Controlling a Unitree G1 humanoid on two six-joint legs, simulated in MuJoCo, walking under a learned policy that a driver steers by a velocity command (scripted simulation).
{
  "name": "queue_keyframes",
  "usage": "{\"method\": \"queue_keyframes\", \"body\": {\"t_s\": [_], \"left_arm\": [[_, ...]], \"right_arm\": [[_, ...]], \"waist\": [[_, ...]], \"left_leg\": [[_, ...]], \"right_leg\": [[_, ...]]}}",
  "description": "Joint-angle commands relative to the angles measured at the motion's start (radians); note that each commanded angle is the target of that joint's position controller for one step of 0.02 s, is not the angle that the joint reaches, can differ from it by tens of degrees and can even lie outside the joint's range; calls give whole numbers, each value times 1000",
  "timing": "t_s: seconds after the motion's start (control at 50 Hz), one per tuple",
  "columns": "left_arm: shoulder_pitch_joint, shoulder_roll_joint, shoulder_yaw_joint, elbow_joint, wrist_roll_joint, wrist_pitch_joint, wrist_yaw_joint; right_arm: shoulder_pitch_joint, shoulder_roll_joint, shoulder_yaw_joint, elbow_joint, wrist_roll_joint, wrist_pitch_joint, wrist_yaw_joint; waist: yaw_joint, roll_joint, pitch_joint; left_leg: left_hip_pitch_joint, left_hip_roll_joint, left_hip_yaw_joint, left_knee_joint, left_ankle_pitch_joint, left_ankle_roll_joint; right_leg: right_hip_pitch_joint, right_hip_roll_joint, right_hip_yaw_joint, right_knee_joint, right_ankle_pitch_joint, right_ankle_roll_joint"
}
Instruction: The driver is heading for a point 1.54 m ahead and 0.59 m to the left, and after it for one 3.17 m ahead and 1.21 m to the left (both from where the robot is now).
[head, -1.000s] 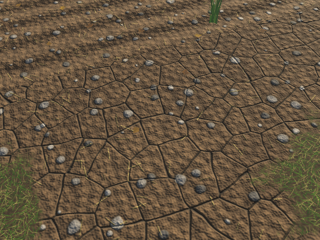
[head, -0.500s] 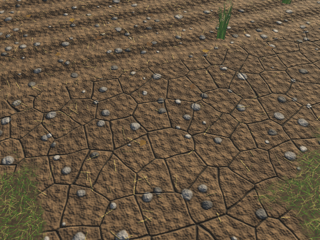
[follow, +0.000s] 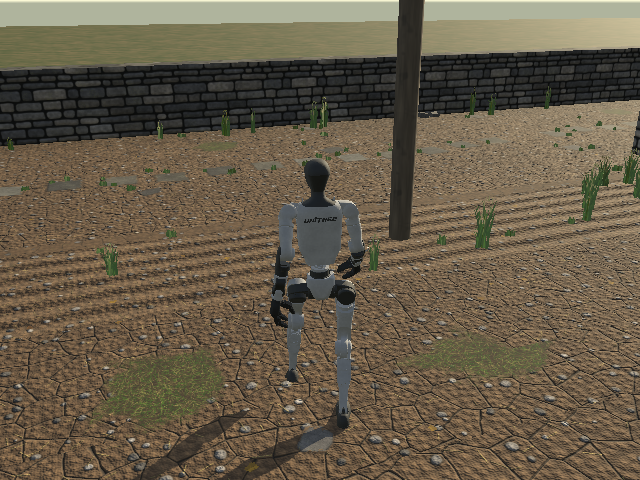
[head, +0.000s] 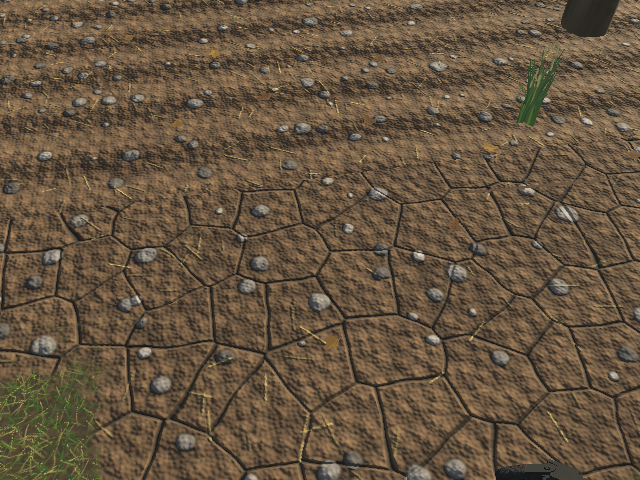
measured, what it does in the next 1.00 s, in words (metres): goes down: left foot 0.18 m lower, then right foot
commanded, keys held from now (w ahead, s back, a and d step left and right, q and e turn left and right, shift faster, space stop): w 0.54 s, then w+q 0.46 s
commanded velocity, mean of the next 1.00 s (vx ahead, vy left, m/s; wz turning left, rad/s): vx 0.49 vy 0.00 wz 0.15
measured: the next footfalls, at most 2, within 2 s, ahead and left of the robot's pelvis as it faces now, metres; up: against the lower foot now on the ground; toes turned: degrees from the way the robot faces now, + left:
left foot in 0.14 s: +0.26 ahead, +0.17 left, -0.18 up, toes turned +3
right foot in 0.56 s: +0.52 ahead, -0.08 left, -0.18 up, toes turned -1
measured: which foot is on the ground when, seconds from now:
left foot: up 0.00-0.12, down 0.14-0.58, up 0.60-1.00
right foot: down 0.00-0.14, up 0.16-0.54, down 0.56-1.00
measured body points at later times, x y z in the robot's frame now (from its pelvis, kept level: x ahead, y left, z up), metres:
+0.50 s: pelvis +0.31 +0.05 -0.13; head +0.32 +0.04 +0.32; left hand +0.54 +0.28 -0.19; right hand +0.29 -0.22 -0.28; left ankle +0.22 +0.17 -0.87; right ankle +0.49 -0.09 -0.83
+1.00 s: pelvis +0.57 +0.03 -0.13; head +0.59 +0.03 +0.32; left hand +0.51 +0.29 -0.26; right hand +0.79 -0.18 -0.24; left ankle +0.72 +0.21 -0.81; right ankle +0.48 -0.08 -0.87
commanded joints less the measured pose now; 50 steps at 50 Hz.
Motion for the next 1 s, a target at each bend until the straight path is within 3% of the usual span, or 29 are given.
{"method": "queue_keyframes", "body": {"t_s": [0.02, 0.04, 0.06, 0.08, 0.1, 0.12, 0.14, 0.16, 0.18, 0.2, 0.24, 0.26, 0.28, 0.3, 0.32, 0.36, 0.42, 0.46, 0.52, 0.56, 0.58, 0.6, 0.62, 0.64, 0.68, 0.72, 0.76, 0.9, 1.0], "left_arm": [[24, 100, 6, -1, -18, -22, -10], [69, 117, 10, 36, -35, -19, 3], [-53, 190, 75, 32, -170, 43, 55], [-27, 197, 73, 48, -152, 74, 80], [19, 170, 77, 79, -133, 89, 84], [-4, 140, 82, 98, -114, 90, 78], [-32, 112, 71, 108, -117, 62, 58], [112, 15, 60, 131, -128, 42, 42], [110, 106, 62, 66, -173, 2, 29], [8, 137, 74, 7, -187, -13, 31], [-191, 81, 65, -87, -180, 0, 76], [-210, 62, 56, -94, -165, 16, 80], [-281, 32, 50, -108, -141, 35, 81], [-316, 51, 59, -120, -142, 51, 74], [-354, 54, 64, -150, -130, 52, 71], [-364, 77, 85, -139, -81, 29, 62], [-475, 66, 79, -160, -112, 31, 29], [-573, 82, 79, -187, -118, 37, 20], [-658, 121, 95, -216, -111, 33, 4], [-519, 168, 124, -179, -110, 28, 5], [-302, 247, 154, -130, -100, 25, 12], [-182, 345, 179, -91, -108, 26, 5], [-132, 258, 161, -84, -106, 24, 4], [-220, 228, 148, -94, -97, 20, 10], [-392, 168, 131, -110, -92, 13, 12], [-445, 123, 125, -95, -88, 2, 12], [-433, 137, 132, -70, -88, -11, 15], [-370, 160, 139, 13, -90, -5, 49], [-288, 189, 151, 70, -103, 14, 56]], "right_arm": [[-107, -115, -27, -78, -9, 18, -4], [-147, -110, -22, -81, -13, 23, -3], [-205, -127, -54, -84, 209, -2, 8], [-152, -120, -48, -60, 210, -18, 16], [-100, -112, -53, -28, 180, -26, 15], [143, -135, -77, 54, 166, -24, 5], [417, -194, -103, 140, 126, -22, -8], [550, -231, -93, 196, 88, -29, -4], [581, -244, -110, 208, 104, -18, -14], [549, -250, -116, 214, 112, 3, -30], [378, -245, -110, 244, 113, 20, -57], [311, -235, -102, 225, 91, 3, -56], [236, -159, -79, 227, 90, -24, -53], [164, -93, -54, 230, 97, -42, -38], [71, -108, -51, 220, 96, -47, -45], [81, -161, -63, 213, 77, -56, -73], [179, -248, -98, 240, 130, -53, -88], [240, -228, -106, 265, 146, -33, -88], [326, -226, -118, 291, 134, 2, -73], [333, -212, -111, 289, 121, 15, -68], [309, -168, -92, 260, 103, 11, -66], [391, -50, -53, 244, 104, -13, -59], [340, -149, -82, 257, 124, -31, -58], [246, -203, -101, 225, 146, -38, -62], [173, -179, -105, 209, 130, -25, -78], [206, -153, -112, 222, 129, 3, -79], [203, -124, -114, 219, 123, 19, -79], [22, -92, -113, 153, 113, 21, -57], [-128, -76, -102, 82, 114, 27, -23]], "waist": [[-40, -38, 215], [-5, -28, 242], [-24, -2, 311], [-25, 16, 236], [-25, 12, 148], [-125, -12, 47], [-274, 97, -97], [-250, 292, -269], [-289, 346, -441], [-306, 279, -481], [-205, -33, -270], [-163, -92, -197], [-134, -89, -81], [-87, -63, 39], [-46, 14, 158], [-59, 55, 78], [-109, 20, 41], [-159, -1, 91], [-200, -26, 98], [-130, -31, 6], [-42, -101, -152], [-50, -363, -305], [-6, -271, -338], [-24, -219, -203], [-100, -134, -77], [-156, -146, -46], [-172, -115, -30], [-137, -110, 45], [-92, -96, 116]], "left_leg": [[154, 21, 26, -64, 21, 21], [76, 39, 3, -151, -28, 21], [-4, 4, -83, -226, -104, 5], [17, 1, -57, -291, -47, -5], [143, -17, -13, -308, 11, -5], [457, 9, -16, -317, 103, 20], [809, 15, 59, -276, 325, 34], [1288, 151, -52, 129, 677, 124], [1401, 235, -246, 167, 484, 247], [1337, 295, -368, 0, 59, 312], [926, 346, -567, -322, -569, 356], [721, 403, -611, -338, -629, 382], [522, 397, -569, -323, -566, 331], [346, 305, -426, -365, -645, 252], [90, 155, -210, -458, -650, 183], [-17, -3, -4, -442, -441, 154], [212, 83, -55, -487, -404, 188], [395, 118, -82, -459, -453, 175], [529, 150, -105, -375, -473, 154], [518, 77, -59, -171, -281, 118], [345, -4, 7, 138, -343, 78], [-49, -166, 69, 538, -846, 6], [-165, -161, -109, 684, -962, 16], [-230, -122, -117, 710, -877, 31], [-154, -43, -84, 606, -717, 27], [-45, -13, -90, 541, -657, 22], [-47, -18, -98, 503, -608, 18], [-63, -46, -42, 163, -311, 8], [-87, -50, 32, 32, -362, 38]], "right_leg": [[-316, -224, 216, -126, 208, -172], [-187, -235, 247, -91, 233, -155], [-161, -231, 252, 33, 458, -120], [-48, -225, 219, 144, 579, -108], [-34, -211, 195, 274, 667, -102], [-192, -189, 190, 519, 597, -76], [-360, -59, 74, 881, 403, -9], [-794, 29, 146, 1358, -272, 42], [-953, -19, 268, 1447, -172, 48], [-1038, -62, 237, 1447, -113, 63], [-1102, -136, 39, 1429, 107, 86], [-1035, -181, 97, 1340, 174, 67], [-1028, -220, 171, 1288, 217, 36], [-998, -253, 194, 1064, 308, 2], [-823, -251, 165, 707, 407, 12], [-464, -202, 100, 299, 741, 43], [-420, -172, 105, 39, 824, 67], [-531, -171, 102, -73, 770, 38], [-537, -145, 57, -136, 620, -18], [-300, -102, 23, -175, 562, -57], [29, -221, 160, -131, 671, -115], [393, -466, 588, -244, 481, -259], [410, -471, 736, -329, 347, -253], [298, -451, 593, -349, 382, -205], [48, -386, 391, -415, 540, -173], [-65, -341, 271, -484, 585, -144], [-83, -343, 192, -518, 681, -146], [-64, -309, -57, -559, 741, -103], [69, -358, -124, -518, 784, -95]]}}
